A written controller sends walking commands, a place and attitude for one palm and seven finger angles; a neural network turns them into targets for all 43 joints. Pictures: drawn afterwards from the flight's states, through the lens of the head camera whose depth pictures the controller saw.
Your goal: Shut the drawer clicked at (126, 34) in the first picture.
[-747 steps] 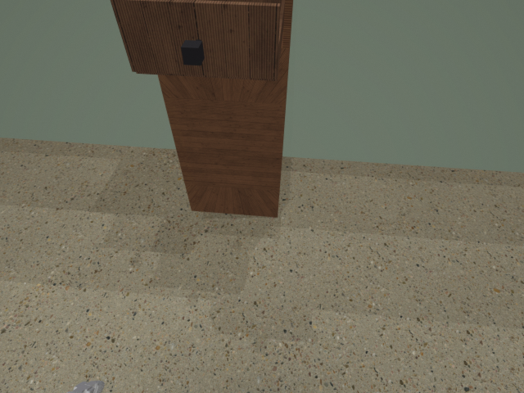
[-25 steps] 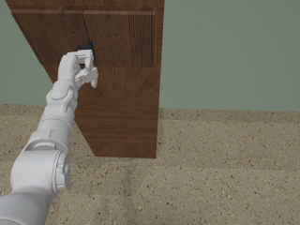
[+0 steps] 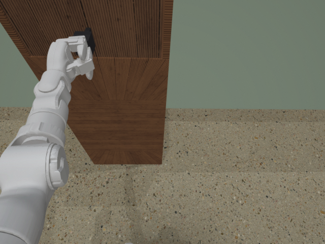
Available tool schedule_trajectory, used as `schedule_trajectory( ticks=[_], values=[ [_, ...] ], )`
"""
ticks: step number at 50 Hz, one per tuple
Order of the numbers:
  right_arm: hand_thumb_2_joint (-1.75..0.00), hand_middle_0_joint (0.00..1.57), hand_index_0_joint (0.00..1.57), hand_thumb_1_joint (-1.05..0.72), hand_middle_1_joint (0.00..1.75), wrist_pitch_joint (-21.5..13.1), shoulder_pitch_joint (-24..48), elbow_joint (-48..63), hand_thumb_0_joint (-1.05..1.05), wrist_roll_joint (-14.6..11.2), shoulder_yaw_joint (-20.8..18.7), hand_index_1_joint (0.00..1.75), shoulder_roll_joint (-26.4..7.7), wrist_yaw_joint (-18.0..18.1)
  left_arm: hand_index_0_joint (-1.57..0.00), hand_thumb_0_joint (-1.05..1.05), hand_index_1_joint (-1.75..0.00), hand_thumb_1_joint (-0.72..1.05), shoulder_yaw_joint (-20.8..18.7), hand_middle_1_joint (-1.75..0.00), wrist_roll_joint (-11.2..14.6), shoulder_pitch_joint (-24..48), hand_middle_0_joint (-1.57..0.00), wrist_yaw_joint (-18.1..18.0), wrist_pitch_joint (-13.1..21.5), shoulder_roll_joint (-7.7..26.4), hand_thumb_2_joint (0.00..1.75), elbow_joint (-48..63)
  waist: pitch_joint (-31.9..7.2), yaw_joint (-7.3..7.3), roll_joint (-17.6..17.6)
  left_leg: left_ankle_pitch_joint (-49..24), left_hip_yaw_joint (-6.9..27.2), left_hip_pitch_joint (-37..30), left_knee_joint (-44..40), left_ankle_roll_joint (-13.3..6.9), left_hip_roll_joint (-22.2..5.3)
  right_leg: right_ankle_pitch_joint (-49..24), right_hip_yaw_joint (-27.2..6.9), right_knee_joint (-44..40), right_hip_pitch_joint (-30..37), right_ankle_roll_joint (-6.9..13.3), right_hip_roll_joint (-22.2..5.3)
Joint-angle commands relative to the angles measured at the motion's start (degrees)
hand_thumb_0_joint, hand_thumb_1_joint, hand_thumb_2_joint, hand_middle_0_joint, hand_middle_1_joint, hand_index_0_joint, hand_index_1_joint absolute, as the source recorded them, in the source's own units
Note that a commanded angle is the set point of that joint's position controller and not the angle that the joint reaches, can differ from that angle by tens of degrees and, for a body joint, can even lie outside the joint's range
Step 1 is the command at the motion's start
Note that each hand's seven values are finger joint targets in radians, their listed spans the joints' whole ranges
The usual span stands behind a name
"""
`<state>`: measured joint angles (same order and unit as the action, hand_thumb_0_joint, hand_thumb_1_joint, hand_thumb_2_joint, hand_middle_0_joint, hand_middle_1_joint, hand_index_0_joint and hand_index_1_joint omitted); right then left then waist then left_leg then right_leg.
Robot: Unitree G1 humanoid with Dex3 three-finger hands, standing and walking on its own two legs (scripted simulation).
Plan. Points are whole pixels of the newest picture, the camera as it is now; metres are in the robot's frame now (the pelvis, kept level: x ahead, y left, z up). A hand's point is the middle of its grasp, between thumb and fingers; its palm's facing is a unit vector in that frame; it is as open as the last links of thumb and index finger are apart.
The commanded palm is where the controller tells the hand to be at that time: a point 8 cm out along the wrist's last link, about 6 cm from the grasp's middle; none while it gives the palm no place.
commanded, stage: push the drawer shut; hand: left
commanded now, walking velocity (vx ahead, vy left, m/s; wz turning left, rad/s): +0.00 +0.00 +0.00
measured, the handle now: (85, 38) +0.59 +0.17 +0.17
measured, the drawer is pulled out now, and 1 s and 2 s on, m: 0.00 0.00 0.00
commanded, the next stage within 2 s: pull the fist back off the drawer in 0.08 s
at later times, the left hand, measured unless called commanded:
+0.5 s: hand (92, 62) +0.50 +0.14 +0.16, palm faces -0.05 -1.00 +0.00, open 2.9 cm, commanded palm +0.50 +0.19 +0.17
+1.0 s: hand (92, 67) +0.48 +0.14 +0.16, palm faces -0.03 -1.00 +0.02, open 3.3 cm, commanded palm +0.45 +0.20 +0.17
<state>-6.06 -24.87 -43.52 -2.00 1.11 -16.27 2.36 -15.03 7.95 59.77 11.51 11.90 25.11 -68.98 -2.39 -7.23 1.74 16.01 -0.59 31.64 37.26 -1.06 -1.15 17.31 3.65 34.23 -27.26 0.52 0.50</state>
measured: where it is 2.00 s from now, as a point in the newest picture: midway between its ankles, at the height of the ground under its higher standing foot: outside the picture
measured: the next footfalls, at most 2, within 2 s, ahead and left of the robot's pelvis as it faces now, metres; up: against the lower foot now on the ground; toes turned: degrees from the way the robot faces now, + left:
none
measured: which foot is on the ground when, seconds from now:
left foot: down 0.00-1.00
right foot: down 0.00-1.00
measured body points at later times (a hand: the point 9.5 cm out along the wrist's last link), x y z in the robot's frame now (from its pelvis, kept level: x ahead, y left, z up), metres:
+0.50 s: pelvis -0.01 +0.01 +0.00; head +0.06 +0.01 +0.44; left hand +0.50 +0.20 +0.16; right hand -0.02 -0.26 -0.12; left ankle +0.02 +0.11 -0.72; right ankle -0.01 -0.12 -0.72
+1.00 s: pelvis +0.02 +0.00 +0.00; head +0.05 -0.01 +0.45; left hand +0.48 +0.19 +0.16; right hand +0.07 -0.27 -0.11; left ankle +0.02 +0.11 -0.72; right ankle -0.01 -0.12 -0.72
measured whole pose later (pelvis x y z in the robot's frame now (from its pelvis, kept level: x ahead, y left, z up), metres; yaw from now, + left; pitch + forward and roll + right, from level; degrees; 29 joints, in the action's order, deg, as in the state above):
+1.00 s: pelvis +0.02 +0.00 +0.00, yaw -2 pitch +7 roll -1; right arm -3.4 -21.1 -37.3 -3.0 1.1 -15.3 2.2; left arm -17.7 8.8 44.7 9.9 8.4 20.0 -52.2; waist -3.7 -5.3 2.3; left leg 17.5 -3.0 24.7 35.1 -0.9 -1.7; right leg 18.5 1.1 33.3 -21.9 0.7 1.0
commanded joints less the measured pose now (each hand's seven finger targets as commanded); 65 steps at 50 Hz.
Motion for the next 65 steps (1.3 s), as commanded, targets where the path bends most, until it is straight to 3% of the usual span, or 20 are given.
schedule_trajectory(
  ticks=[1, 5, 9, 17, 21, 23, 27, 28, 29, 31, 33, 36, 39, 44, 46, 49, 52, 54, 56, 65],
  values=[
    [-0.9, 0.2, 0.2, -0.9, 0.3, -2.33, -6.6, 2.79, 0.0, 0.05, -2.98, 0.3, -9.76, 0.62, -1.4, 0.0, -1.6, 0.9, 2.3, -1.6, 0.04, 40.28, -1.4, -2.64, 3.76, 6.91, 0.9, 13.25, -17.09, -6.31, 3.57, -3.06, 3.37, -19.49, -4.98, -0.68, -0.18, -3.29, -2.26, -6.22, -5.9, -0.12, 2.03],
    [-0.9, 0.2, 0.2, -0.9, 0.3, -3.39, -6.97, 2.28, 0.0, 0.23, -2.92, 0.3, -10.13, 0.8, -1.4, 0.0, -1.6, 0.9, 2.24, -1.6, 0.32, 42.74, -1.4, -3.56, 4.44, 7.13, 0.9, 14.22, -19.21, -6.63, 4.16, -2.55, 4.01, -21.17, -5.12, -0.48, -0.48, -2.73, -2.29, -5.92, -6.55, -0.13, 1.97],
    [-0.9, 0.2, 0.2, -0.9, 0.3, -4.23, -7.07, 2.02, 0.0, -0.15, -2.53, 0.3, -10.54, 1.1, -1.4, 0.0, -1.6, 0.9, 2.23, -1.6, 0.76, 40.67, -1.4, -3.84, 4.15, 6.77, 0.9, 11.55, -17.21, -6.92, 1.18, 0.82, 3.59, -18.79, -5.94, -0.66, -0.81, -0.82, -2.49, -6.32, -6.48, -0.44, 1.89],
    [-0.9, 0.2, 0.2, -0.9, 0.3, -4.3, -6.6, 3.52, 0.0, 0.21, -2.49, 0.3, -10.41, 0.87, -1.4, 0.0, -1.6, 0.9, -0.48, -1.6, 0.04, 40.0, -1.4, -3.37, 4.71, 10.0, 0.9, 10.78, -17.48, -5.59, 1.97, 1.47, 3.91, -17.06, -5.53, -0.46, -0.16, -0.66, -2.33, -5.31, -5.65, 0.01, 1.83],
    [-0.9, 0.2, 0.2, -0.9, 0.3, -4.06, -6.5, 4.0, 0.0, 0.43, -2.67, 0.3, -10.25, 0.58, -1.4, 0.0, -1.6, 0.9, 0.32, -1.6, -0.25, 39.71, -1.4, -3.36, 4.74, 8.42, 0.9, 11.6, -18.47, -5.45, 3.08, 0.3, 4.16, -18.36, -5.17, -0.36, -0.06, -1.41, -2.07, -4.81, -6.22, 0.13, 1.84],
    [-0.9, 0.2, 0.2, -0.9, 0.3, -3.7, -6.83, 4.18, 0.0, 0.62, -2.79, 0.3, -10.3, 0.52, -1.4, 0.0, -1.6, 0.9, -0.62, -1.6, -0.26, 38.05, -1.4, -3.29, 4.51, 9.37, 0.9, 11.51, -19.31, -5.05, 1.08, -1.05, 4.07, -18.12, -4.65, -0.59, -0.03, -2.23, -1.87, -4.71, -5.0, 0.18, 1.81],
    [-0.9, 0.2, 0.2, -0.9, 0.3, -3.48, -6.02, 4.83, 0.0, 0.65, -3.02, 0.3, -9.9, 0.08, -1.4, 0.0, -1.6, 0.9, -0.18, -1.6, -0.45, 36.9, -1.4, -3.05, 4.48, 7.79, 0.9, 13.38, -19.89, -3.9, 3.64, -2.32, 4.1, -19.56, -4.51, -0.31, 0.09, -2.94, -1.66, -4.26, -5.36, 0.36, 1.92],
    [-0.9, 0.2, 0.2, -0.9, 0.3, -3.27, -6.25, 4.94, 0.0, 0.78, -3.06, 0.3, -9.81, 0.12, -1.4, 0.0, -1.6, 0.9, -0.11, -1.6, -0.23, 36.12, -1.4, -3.09, 4.49, 7.38, 0.9, 13.87, -20.53, -4.13, 1.74, -3.67, 4.07, -19.84, -4.23, -0.58, 0.13, -3.86, -1.43, -4.22, -4.35, 0.35, 1.92],
    [-0.9, 0.2, 0.2, -0.9, 0.3, -3.2, -6.03, 5.26, 0.0, 0.65, -3.2, 0.3, -9.9, -0.04, -1.4, 0.0, -1.6, 0.9, -2.01, -1.6, -0.36, 34.27, -1.4, -3.08, 4.59, 8.95, 0.9, 14.36, -22.06, -2.94, 1.95, -4.6, 3.8, -20.5, -4.05, -0.52, 0.14, -4.43, -1.64, -4.1, -3.83, 0.33, 2.1],
    [-0.9, 0.2, 0.2, -0.9, 0.3, -2.93, -5.04, 6.01, 0.0, 0.51, -3.16, 0.3, -9.37, -0.16, -1.4, 0.0, -1.6, 0.9, -0.57, -1.6, 0.12, 31.61, -1.4, -2.6, 4.45, 6.67, 0.9, 15.32, -21.36, -2.52, 1.45, -5.32, 3.24, -20.19, -4.21, -0.55, 0.19, -5.27, -1.54, -4.27, -2.49, 0.33, 2.14],
    [-0.9, 0.2, 0.2, -0.9, 0.3, -2.52, -4.8, 6.46, 0.0, 0.48, -3.06, 0.3, -9.33, -0.11, -1.4, 0.0, -1.6, 0.9, -1.4, -1.6, 0.5, 28.61, -1.4, -2.5, 4.35, 7.51, 0.9, 15.95, -20.31, -1.7, 0.49, -6.01, 2.88, -19.22, -4.21, -0.77, 0.3, -6.15, -1.45, -4.38, -0.81, 0.52, 2.09],
    [-0.9, 0.2, 0.2, -0.9, 0.3, -2.0, -3.17, 8.2, 0.0, 0.16, -3.25, 0.3, -8.98, -0.28, -1.4, 0.0, -1.6, 0.9, -3.24, -1.6, 0.52, 23.33, -1.4, -2.07, 4.33, 9.01, 0.9, 20.51, -22.95, 0.36, 1.51, -9.38, 1.7, -20.17, -4.08, -0.9, 0.55, -10.43, -1.89, -3.92, 2.62, 0.53, 2.08],
    [-0.9, 0.2, 0.2, -0.9, 0.3, -1.06, -1.59, 9.97, 0.0, -0.34, -3.07, 0.3, -8.57, -0.29, -1.4, 0.0, -1.6, 0.9, -4.07, -1.6, 0.8, 16.61, -1.4, -1.86, 3.13, 9.23, 0.9, 23.14, -20.81, 2.02, 0.32, -11.53, 0.62, -18.54, -4.44, -1.14, 0.76, -14.18, -1.85, -3.86, 5.68, 0.58, 2.08],
    [-0.9, 0.2, 0.2, -0.9, 0.3, 0.23, 0.25, 11.37, 0.0, -0.84, -3.08, 0.3, -8.19, 0.31, -1.4, 0.0, -1.6, 0.9, -6.03, -1.6, 1.22, 14.78, -1.4, -2.4, 1.04, 11.37, 0.9, 28.31, -19.68, 2.34, -2.49, -13.85, -0.4, -18.23, -4.74, -1.75, 0.92, -18.83, -2.36, -4.46, 9.3, 0.27, 1.99],
    [-0.9, 0.2, 0.2, -0.9, 0.3, 0.35, 1.02, 11.53, 0.0, -0.87, -3.16, 0.3, -7.76, 0.46, -1.4, 0.0, -1.6, 0.9, -4.28, -1.6, 1.29, 16.09, -1.4, -2.11, 0.96, 9.75, 0.9, 31.94, -20.5, 2.04, 0.15, -15.6, -0.33, -20.44, -4.56, -1.6, 0.96, -20.19, -2.36, -4.44, 9.28, 0.38, 1.83],
    [-0.9, 0.2, 0.2, -0.9, 0.3, 0.8, 1.78, 11.74, 0.0, -1.12, -3.02, 0.3, -7.56, 0.63, -1.4, 0.0, -1.6, 0.9, -3.91, -1.6, 2.03, 12.36, -1.4, -1.43, -0.13, 8.62, 0.9, 31.65, -19.97, 2.22, -1.02, -17.44, -0.46, -21.31, -4.34, -1.7, 1.08, -22.4, -2.4, -4.71, 9.92, 0.34, 1.84],
    [-0.9, 0.2, 0.2, -0.9, 0.3, 1.1, 3.62, 13.4, 0.0, -1.38, -3.22, 0.3, -7.26, 0.47, -1.4, 0.0, -1.6, 0.9, -2.72, -1.6, 2.95, 4.89, -1.4, -0.1, -1.9, 6.18, 0.9, 36.31, -22.16, 3.91, 0.59, -21.47, -0.48, -23.67, -4.49, -1.56, 1.19, -25.81, -2.1, -4.33, 12.06, 0.63, 1.57],
    [-0.9, 0.2, 0.2, -0.9, 0.3, 1.57, 4.92, 14.66, 0.0, -1.62, -3.15, 0.3, -7.43, 0.36, -1.4, 0.0, -1.6, 0.9, -4.5, -1.6, 4.08, -2.58, -1.4, 0.59, -3.82, 7.03, 0.9, 38.16, -21.44, 5.33, -2.46, -22.78, -1.0, -22.43, -4.82, -1.83, 1.34, -28.93, -2.11, -4.45, 14.74, 0.41, 1.41],
    [-0.9, 0.2, 0.2, -0.9, 0.3, 1.87, 7.1, 16.23, 0.0, -1.94, -3.11, 0.3, -7.04, 0.4, -1.4, 0.0, -1.6, 0.9, -3.93, -1.6, 4.81, -5.63, -1.4, 1.18, -5.24, 6.45, 0.9, 45.23, -21.56, 6.06, -2.15, -23.43, -1.24, -22.89, -5.46, -1.86, 1.44, -30.6, -2.09, -4.57, 16.66, 0.33, 1.16],
    [-0.9, 0.2, 0.2, -0.9, 0.3, 0.93, 14.19, 18.12, 0.0, -2.32, -2.19, 0.3, -5.75, 1.3, -1.4, 0.0, -1.6, 0.9, -2.03, -1.6, 6.48, -16.13, -1.4, 0.79, -11.15, 3.73, 0.9, 65.44, -17.29, 6.44, 0.14, -24.25, -0.46, -27.54, -7.09, -1.58, 1.45, -29.58, -1.37, -6.39, 16.65, 0.36, 0.8]
  ],
)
